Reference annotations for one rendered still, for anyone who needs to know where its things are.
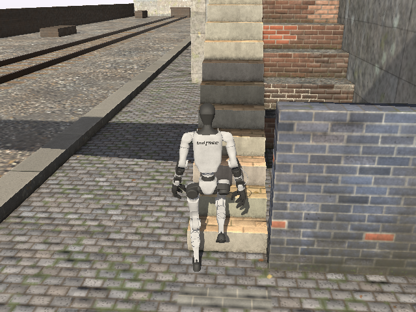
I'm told stairs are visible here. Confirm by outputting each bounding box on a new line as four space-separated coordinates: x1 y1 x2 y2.
187 0 268 254

